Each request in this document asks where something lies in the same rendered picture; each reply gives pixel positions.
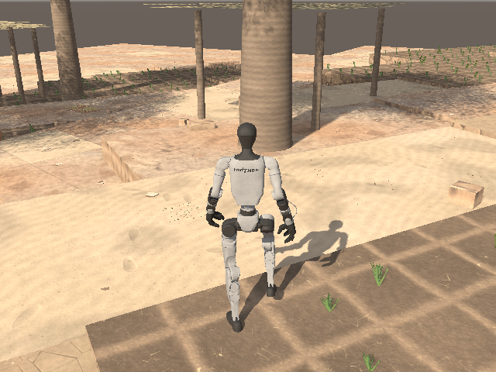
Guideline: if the right robot hand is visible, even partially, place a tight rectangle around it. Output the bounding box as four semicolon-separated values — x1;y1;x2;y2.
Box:
277;222;296;243

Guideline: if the robot left upper arm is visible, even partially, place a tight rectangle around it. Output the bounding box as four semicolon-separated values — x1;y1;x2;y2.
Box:
210;157;231;198

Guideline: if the right robot forearm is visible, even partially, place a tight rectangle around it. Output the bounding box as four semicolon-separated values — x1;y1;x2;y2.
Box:
277;188;294;226

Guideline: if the left robot forearm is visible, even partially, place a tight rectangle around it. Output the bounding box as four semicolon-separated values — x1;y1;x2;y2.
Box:
206;187;219;214

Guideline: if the left robot hand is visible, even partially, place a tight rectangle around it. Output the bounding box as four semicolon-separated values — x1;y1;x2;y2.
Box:
206;211;224;228

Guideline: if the robot right upper arm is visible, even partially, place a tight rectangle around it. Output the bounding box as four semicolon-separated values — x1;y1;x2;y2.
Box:
263;157;284;201

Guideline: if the right robot foot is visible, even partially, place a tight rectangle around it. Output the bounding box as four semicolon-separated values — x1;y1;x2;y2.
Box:
266;284;277;297

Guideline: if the right robot thigh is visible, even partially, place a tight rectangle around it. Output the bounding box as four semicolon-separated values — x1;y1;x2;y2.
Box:
259;214;274;250

